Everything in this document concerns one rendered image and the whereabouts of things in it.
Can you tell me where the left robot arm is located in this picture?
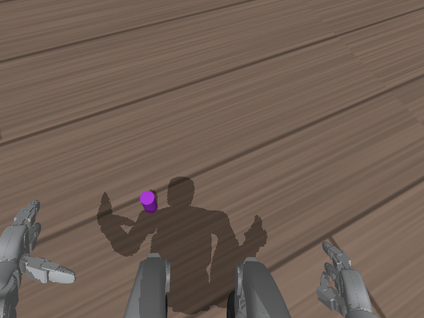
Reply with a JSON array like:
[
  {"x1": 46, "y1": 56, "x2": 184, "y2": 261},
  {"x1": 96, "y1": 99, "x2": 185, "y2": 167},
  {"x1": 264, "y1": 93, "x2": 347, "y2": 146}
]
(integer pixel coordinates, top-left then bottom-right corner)
[{"x1": 0, "y1": 262, "x2": 21, "y2": 318}]

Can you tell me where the right robot hand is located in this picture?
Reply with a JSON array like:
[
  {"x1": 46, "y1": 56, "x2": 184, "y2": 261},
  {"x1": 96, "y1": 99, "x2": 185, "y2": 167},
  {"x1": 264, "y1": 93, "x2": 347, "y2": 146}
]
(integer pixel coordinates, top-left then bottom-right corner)
[{"x1": 317, "y1": 241, "x2": 373, "y2": 317}]

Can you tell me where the left robot hand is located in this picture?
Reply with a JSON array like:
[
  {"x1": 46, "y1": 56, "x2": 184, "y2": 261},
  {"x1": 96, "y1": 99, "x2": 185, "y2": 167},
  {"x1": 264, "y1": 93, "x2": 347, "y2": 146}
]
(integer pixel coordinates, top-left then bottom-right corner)
[{"x1": 0, "y1": 200, "x2": 76, "y2": 284}]

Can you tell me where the can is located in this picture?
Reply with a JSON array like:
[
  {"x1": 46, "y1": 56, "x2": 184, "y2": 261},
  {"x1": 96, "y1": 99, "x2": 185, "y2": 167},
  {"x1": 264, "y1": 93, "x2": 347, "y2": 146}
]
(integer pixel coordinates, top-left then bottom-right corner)
[{"x1": 140, "y1": 191, "x2": 158, "y2": 213}]

